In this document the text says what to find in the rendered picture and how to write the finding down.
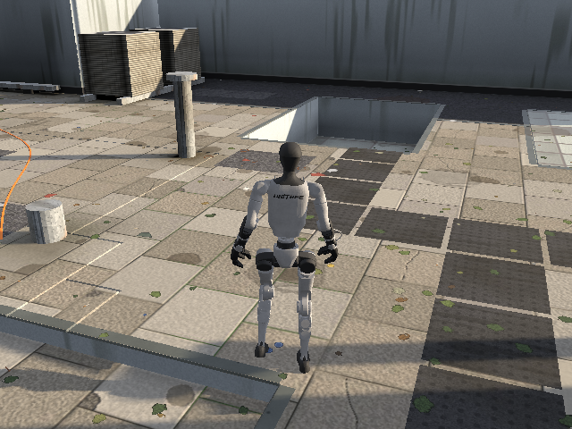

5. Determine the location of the right robot forearm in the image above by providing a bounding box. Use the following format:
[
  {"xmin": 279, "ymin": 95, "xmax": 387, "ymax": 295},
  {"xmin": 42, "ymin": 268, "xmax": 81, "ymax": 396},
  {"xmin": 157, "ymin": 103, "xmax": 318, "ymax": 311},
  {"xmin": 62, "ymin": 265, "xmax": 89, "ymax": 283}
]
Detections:
[{"xmin": 321, "ymin": 218, "xmax": 337, "ymax": 250}]

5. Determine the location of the left robot thigh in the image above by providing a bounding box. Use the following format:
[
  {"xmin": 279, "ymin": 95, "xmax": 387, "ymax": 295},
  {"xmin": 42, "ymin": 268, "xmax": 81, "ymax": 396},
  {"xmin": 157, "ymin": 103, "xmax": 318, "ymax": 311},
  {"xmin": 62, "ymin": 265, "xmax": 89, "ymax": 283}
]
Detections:
[{"xmin": 256, "ymin": 248, "xmax": 274, "ymax": 300}]

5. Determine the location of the robot left upper arm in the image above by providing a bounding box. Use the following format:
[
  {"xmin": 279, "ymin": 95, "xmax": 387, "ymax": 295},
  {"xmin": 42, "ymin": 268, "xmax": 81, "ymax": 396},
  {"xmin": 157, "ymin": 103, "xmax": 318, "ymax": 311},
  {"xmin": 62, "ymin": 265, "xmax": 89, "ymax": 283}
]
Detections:
[{"xmin": 244, "ymin": 180, "xmax": 271, "ymax": 230}]

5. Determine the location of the left robot forearm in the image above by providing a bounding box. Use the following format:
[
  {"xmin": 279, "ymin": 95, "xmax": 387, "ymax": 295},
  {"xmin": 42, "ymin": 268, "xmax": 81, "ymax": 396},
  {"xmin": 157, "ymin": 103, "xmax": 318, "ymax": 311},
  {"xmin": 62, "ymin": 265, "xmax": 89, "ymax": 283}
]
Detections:
[{"xmin": 233, "ymin": 216, "xmax": 253, "ymax": 252}]

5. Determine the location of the robot right upper arm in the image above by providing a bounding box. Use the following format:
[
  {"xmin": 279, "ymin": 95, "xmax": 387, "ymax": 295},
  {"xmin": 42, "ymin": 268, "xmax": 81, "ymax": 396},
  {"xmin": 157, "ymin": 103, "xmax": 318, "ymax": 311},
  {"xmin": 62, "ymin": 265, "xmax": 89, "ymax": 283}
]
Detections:
[{"xmin": 307, "ymin": 181, "xmax": 331, "ymax": 231}]

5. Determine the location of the robot left hand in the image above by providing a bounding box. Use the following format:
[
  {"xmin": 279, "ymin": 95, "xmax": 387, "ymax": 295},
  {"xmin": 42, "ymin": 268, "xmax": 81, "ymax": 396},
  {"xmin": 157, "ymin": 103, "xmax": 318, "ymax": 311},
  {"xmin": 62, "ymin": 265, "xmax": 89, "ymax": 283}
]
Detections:
[{"xmin": 231, "ymin": 242, "xmax": 251, "ymax": 268}]

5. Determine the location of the right robot shin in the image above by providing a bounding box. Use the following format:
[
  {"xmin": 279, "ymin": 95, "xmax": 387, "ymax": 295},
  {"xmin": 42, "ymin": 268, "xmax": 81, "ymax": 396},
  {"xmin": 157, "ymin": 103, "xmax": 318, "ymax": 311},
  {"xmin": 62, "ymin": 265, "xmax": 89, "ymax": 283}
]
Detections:
[{"xmin": 299, "ymin": 300, "xmax": 312, "ymax": 360}]

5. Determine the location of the robot right hand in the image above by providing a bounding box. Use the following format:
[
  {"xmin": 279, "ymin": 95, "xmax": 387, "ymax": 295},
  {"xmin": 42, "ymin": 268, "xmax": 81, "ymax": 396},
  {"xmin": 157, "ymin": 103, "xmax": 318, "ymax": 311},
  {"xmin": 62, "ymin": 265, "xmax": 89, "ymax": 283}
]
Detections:
[{"xmin": 317, "ymin": 246, "xmax": 339, "ymax": 264}]

